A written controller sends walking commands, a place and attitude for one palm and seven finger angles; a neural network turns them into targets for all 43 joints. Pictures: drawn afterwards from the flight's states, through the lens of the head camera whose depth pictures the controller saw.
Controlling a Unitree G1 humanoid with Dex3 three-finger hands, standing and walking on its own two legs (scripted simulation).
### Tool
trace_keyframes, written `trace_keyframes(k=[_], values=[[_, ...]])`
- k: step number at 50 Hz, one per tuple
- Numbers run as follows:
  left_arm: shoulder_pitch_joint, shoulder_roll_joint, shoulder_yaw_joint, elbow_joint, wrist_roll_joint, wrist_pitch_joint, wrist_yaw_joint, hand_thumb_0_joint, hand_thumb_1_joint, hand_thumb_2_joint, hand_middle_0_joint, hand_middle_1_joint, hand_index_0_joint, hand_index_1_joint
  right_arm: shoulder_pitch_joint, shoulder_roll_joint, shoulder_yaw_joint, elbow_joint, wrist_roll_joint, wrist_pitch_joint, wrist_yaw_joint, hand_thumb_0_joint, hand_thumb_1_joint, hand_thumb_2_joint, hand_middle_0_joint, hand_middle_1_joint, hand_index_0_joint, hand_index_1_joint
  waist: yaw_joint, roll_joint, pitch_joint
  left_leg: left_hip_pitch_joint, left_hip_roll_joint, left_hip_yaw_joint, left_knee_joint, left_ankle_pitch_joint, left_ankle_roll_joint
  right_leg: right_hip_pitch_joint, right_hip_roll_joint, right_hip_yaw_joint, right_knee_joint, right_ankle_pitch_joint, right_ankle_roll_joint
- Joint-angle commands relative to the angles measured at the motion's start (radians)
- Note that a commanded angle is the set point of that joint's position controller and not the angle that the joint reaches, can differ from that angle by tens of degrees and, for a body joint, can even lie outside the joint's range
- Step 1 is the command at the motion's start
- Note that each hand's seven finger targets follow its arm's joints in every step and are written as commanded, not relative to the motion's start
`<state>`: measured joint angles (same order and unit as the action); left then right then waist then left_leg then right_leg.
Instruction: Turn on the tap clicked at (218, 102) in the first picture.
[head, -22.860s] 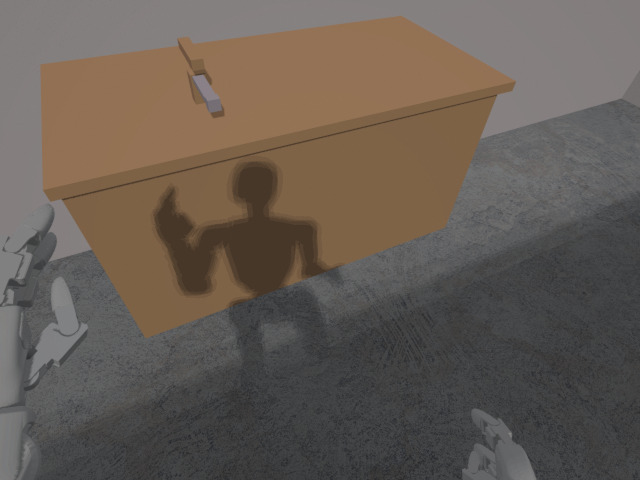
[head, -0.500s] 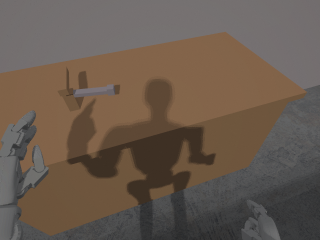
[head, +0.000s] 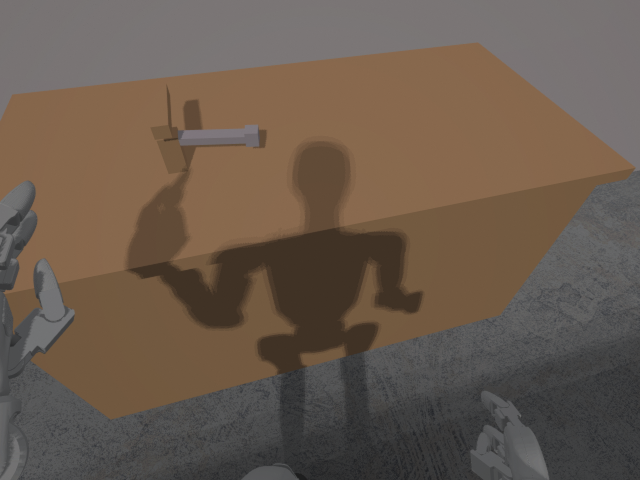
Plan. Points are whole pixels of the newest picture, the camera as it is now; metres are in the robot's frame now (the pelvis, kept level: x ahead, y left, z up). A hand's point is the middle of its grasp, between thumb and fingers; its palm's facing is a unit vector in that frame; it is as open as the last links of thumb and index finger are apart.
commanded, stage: step back with the hand held close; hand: left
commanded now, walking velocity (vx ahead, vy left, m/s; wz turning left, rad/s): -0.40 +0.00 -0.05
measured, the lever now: (252, 135) +0.66 +0.18 +0.06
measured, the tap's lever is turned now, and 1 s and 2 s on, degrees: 79 79 79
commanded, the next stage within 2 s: stop stepping back and stand still in 0.40 s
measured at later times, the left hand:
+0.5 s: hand (32, 414) +0.13 +0.22 +0.18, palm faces +0.34 -0.89 -0.30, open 7.4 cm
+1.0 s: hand out of the picture +0.02 +0.25 +0.18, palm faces +0.38 -0.87 -0.32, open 7.4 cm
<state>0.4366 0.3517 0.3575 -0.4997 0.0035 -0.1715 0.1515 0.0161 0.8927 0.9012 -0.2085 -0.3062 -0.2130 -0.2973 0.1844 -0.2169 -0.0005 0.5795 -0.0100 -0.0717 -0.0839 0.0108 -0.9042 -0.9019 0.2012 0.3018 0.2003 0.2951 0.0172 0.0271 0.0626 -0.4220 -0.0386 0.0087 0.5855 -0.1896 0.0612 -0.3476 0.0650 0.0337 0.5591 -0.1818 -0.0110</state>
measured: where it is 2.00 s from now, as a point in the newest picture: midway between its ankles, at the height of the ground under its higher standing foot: outside the picture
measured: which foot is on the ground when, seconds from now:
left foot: down 0.00-0.44, up 0.46-0.60, down 0.62-0.84, up 0.86-1.00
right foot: down 0.00-0.16, up 0.18-0.42, down 0.44-1.00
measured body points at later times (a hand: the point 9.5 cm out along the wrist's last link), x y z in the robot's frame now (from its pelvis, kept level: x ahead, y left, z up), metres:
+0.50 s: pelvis -0.11 +0.01 +0.00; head -0.08 +0.02 +0.45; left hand +0.11 +0.27 +0.20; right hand +0.08 -0.21 -0.08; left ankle +0.05 +0.09 -0.70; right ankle -0.18 -0.11 -0.73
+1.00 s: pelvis -0.20 +0.02 +0.01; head -0.23 +0.03 +0.46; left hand +0.00 +0.29 +0.20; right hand -0.09 -0.24 -0.08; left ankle -0.15 +0.14 -0.71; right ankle -0.18 -0.08 -0.73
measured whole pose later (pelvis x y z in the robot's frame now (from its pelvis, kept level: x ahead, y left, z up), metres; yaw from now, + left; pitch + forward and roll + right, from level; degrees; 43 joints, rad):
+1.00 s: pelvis -0.20 +0.02 +0.01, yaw -4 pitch -2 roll +1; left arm 0.44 0.35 0.31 -0.47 -0.03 -0.13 0.17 0.02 0.89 0.90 -0.21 -0.31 -0.21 -0.30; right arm 0.28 -0.22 -0.01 0.68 -0.01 -0.08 -0.08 0.01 -0.90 -0.90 0.20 0.30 0.20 0.30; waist 0.00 -0.04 -0.04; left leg -0.35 0.03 0.05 0.68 -0.39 0.02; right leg -0.25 0.02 -0.02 0.53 -0.25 -0.05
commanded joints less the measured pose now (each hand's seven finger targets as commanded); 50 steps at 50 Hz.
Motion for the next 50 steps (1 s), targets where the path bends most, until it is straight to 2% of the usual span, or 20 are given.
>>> trace_keyframes(k=[1,3,6,9,12,19,20,22,23,25,26,28,30,31,33,36,40,43,46,50], values=[[-0.123,0.174,0.066,-0.235,-0.023,-0.055,0.029,0.0,0.9,0.9,-0.2,-0.3,-0.2,-0.3,-0.068,-0.117,-0.056,-0.133,0.008,-0.049,-0.002,0.0,-0.9,-0.9,0.2,0.3,0.2,0.3,-0.03,-0.127,-0.149,0.128,0.041,-0.061,0.125,-0.188,-0.053,-0.134,-0.268,0.293,-0.262,-0.112,-0.108],[-0.11,0.191,0.08,-0.246,-0.03,-0.053,0.037,0.0,0.9,0.9,-0.2,-0.3,-0.2,-0.3,-0.059,-0.102,-0.055,-0.124,0.012,-0.042,0.001,0.0,-0.9,-0.9,0.2,0.3,0.2,0.3,-0.044,-0.149,-0.187,0.186,0.038,-0.048,0.174,-0.132,-0.061,-0.152,-0.3,0.253,-0.238,0.014,-0.115],[-0.079,0.218,0.114,-0.289,-0.037,-0.063,0.036,0.0,0.9,0.9,-0.2,-0.3,-0.2,-0.3,-0.093,-0.119,-0.05,-0.145,0.015,-0.037,-0.003,0.0,-0.9,-0.9,0.2,0.3,0.2,0.3,-0.032,0.02,-0.153,0.115,0.107,-0.128,-0.056,-0.176,-0.029,-0.141,-0.164,0.132,-0.122,-0.074,-0.037],[-0.049,0.21,0.173,-0.313,-0.013,-0.081,0.034,0.0,0.9,0.9,-0.2,-0.3,-0.2,-0.3,-0.123,-0.138,-0.057,-0.165,-0.004,-0.058,-0.011,0.0,-0.9,-0.9,0.2,0.3,0.2,0.3,-0.01,0.303,-0.203,-0.294,0.368,-0.435,-0.512,-0.655,0.082,0.255,0.067,0.001,0.439,-0.2,0.032],[-0.081,0.194,0.154,-0.273,-0.033,-0.064,0.031,0.0,0.9,0.9,-0.2,-0.3,-0.2,-0.3,-0.105,-0.112,-0.076,-0.134,-0.007,-0.083,0.002,0.0,-0.9,-0.9,0.2,0.3,0.2,0.3,-0.001,0.088,-0.218,-0.054,0.356,-0.317,-0.415,-0.402,0.074,0.064,0.036,0.035,0.567,-0.264,0.025],[-0.174,0.128,0.004,-0.256,-0.064,-0.009,0.025,0.0,0.9,0.9,-0.2,-0.3,-0.2,-0.3,-0.117,-0.098,-0.04,-0.072,-0.004,-0.078,0.021,0.0,-0.9,-0.9,0.2,0.3,0.2,0.3,-0.001,0.192,-0.228,0.176,0.237,-0.101,-0.446,-0.257,-0.096,0.136,0.041,-0.08,-0.077,-0.348,-0.038],[-0.184,0.162,0.026,-0.268,-0.066,-0.02,0.021,0.0,0.9,0.9,-0.2,-0.3,-0.2,-0.3,-0.116,-0.094,-0.042,-0.068,-0.004,-0.066,0.022,0.0,-0.9,-0.9,0.2,0.3,0.2,0.3,-0.003,0.121,-0.224,0.204,0.201,-0.047,-0.305,-0.212,-0.134,0.105,-0.037,-0.016,-0.273,-0.289,-0.079],[-0.216,0.262,0.092,-0.337,-0.055,-0.053,0.024,0.0,0.9,0.9,-0.2,-0.3,-0.2,-0.3,-0.126,-0.076,-0.034,-0.052,-0.008,-0.05,0.02,0.0,-0.9,-0.9,0.2,0.3,0.2,0.3,0.011,-0.148,-0.219,0.245,0.044,0.022,0.288,-0.202,-0.163,-0.151,-0.413,0.355,-0.442,-0.057,-0.224],[-0.205,0.288,0.124,-0.328,-0.044,-0.06,0.025,0.0,0.9,0.9,-0.2,-0.3,-0.2,-0.3,-0.15,-0.062,-0.009,-0.067,-0.032,-0.05,0.018,0.0,-0.9,-0.9,0.2,0.3,0.2,0.3,0.026,-0.103,-0.19,0.114,0.06,0.018,0.384,-0.255,-0.145,-0.087,-0.426,0.279,-0.347,0.294,-0.212],[-0.134,0.211,0.074,-0.244,-0.049,-0.02,-0.01,0.0,0.9,0.9,-0.2,-0.3,-0.2,-0.3,-0.15,-0.068,-0.026,-0.12,0.024,-0.034,0.017,0.0,-0.9,-0.9,0.2,0.3,0.2,0.3,0.002,-0.302,-0.179,-0.076,0.054,-0.014,0.395,-0.235,-0.111,0.152,-0.332,0.142,-0.166,0.655,-0.144],[-0.104,0.22,0.105,-0.219,-0.05,-0.012,-0.009,0.0,0.9,0.9,-0.2,-0.3,-0.2,-0.3,-0.159,-0.065,-0.013,-0.13,0.027,-0.025,0.011,0.0,-0.9,-0.9,0.2,0.3,0.2,0.3,-0.002,-0.224,-0.16,-0.044,0.067,0.01,0.296,-0.197,-0.099,0.15,-0.318,0.109,-0.132,0.675,-0.125],[-0.032,0.197,0.11,-0.177,-0.062,0.008,-0.009,0.0,0.9,0.9,-0.2,-0.3,-0.2,-0.3,-0.121,-0.077,-0.013,-0.122,0.028,-0.017,0.002,0.0,-0.9,-0.9,0.2,0.3,0.2,0.3,-0.028,-0.024,-0.195,0.134,0.047,0.039,-0.009,0.047,-0.085,0.135,-0.242,0.049,-0.031,0.532,-0.064],[-0.032,0.199,0.109,-0.244,-0.072,0.011,0.0,0.0,0.9,0.9,-0.2,-0.3,-0.2,-0.3,-0.107,-0.123,-0.035,-0.137,0.031,-0.04,0.0,0.0,-0.9,-0.9,0.2,0.3,0.2,0.3,-0.01,0.162,-0.265,0.329,0.21,-0.134,-0.159,0.43,-0.022,0.044,-0.076,-0.021,0.038,0.04,0.025],[-0.034,0.189,0.094,-0.246,-0.083,0.002,0.002,0.0,0.9,0.9,-0.2,-0.3,-0.2,-0.3,-0.088,-0.13,-0.045,-0.141,0.04,-0.056,0.002,0.0,-0.9,-0.9,0.2,0.3,0.2,0.3,-0.014,0.159,-0.255,0.327,0.258,-0.198,-0.239,0.291,-0.01,0.039,-0.038,-0.006,0.071,-0.25,0.021],[0.024,0.201,0.106,-0.251,-0.085,0.003,0.009,0.0,0.9,0.9,-0.2,-0.3,-0.2,-0.3,-0.082,-0.105,-0.032,-0.14,0.015,-0.086,-0.004,0.0,-0.9,-0.9,0.2,0.3,0.2,0.3,-0.027,0.144,-0.253,0.344,0.285,-0.356,-0.344,0.155,0.012,-0.018,-0.012,-0.002,0.133,-0.298,0.025],[0.025,0.186,0.098,-0.328,-0.061,-0.008,0.027,0.0,0.9,0.9,-0.2,-0.3,-0.2,-0.3,-0.079,-0.102,-0.029,-0.119,0.003,-0.106,0.008,0.0,-0.9,-0.9,0.2,0.3,0.2,0.3,-0.021,0.201,-0.204,0.158,0.251,-0.26,-0.464,-0.341,-0.003,0.123,-0.019,-0.019,0.107,-0.284,0.005],[0.036,0.185,0.089,-0.255,-0.041,0.0,0.032,0.0,0.9,0.9,-0.2,-0.3,-0.2,-0.3,-0.094,-0.113,-0.039,-0.116,-0.003,-0.09,0.008,0.0,-0.9,-0.9,0.2,0.3,0.2,0.3,-0.017,0.107,-0.136,-0.021,0.113,-0.067,-0.314,-0.431,-0.067,0.284,-0.04,-0.053,-0.209,-0.228,-0.044],[-0.048,0.199,0.097,-0.255,-0.043,0.003,0.031,0.0,0.9,0.9,-0.2,-0.3,-0.2,-0.3,-0.069,-0.109,-0.057,-0.089,-0.002,-0.071,0.004,0.0,-0.9,-0.9,0.2,0.3,0.2,0.3,-0.022,-0.234,-0.084,0.017,0.043,-0.017,0.346,-0.185,-0.078,-0.049,-0.368,0.42,-0.43,-0.527,-0.217],[-0.144,0.166,0.059,-0.128,-0.034,-0.01,0.036,0.0,0.9,0.9,-0.2,-0.3,-0.2,-0.3,-0.04,-0.095,-0.037,-0.062,0.003,-0.07,0.005,0.0,-0.9,-0.9,0.2,0.3,0.2,0.3,-0.048,-0.093,-0.097,0.062,0.088,0.02,0.212,-0.207,-0.058,-0.049,-0.304,0.197,-0.316,-0.436,-0.146],[-0.152,0.144,0.028,-0.086,-0.037,0.003,0.033,0.0,0.9,0.9,-0.2,-0.3,-0.2,-0.3,-0.059,-0.12,-0.043,-0.08,0.008,-0.074,-0.016,0.0,-0.9,-0.9,0.2,0.3,0.2,0.3,-0.035,-0.026,-0.061,0.206,0.088,-0.008,-0.082,-0.33,-0.003,-0.101,-0.194,0.141,-0.197,-0.477,-0.085]])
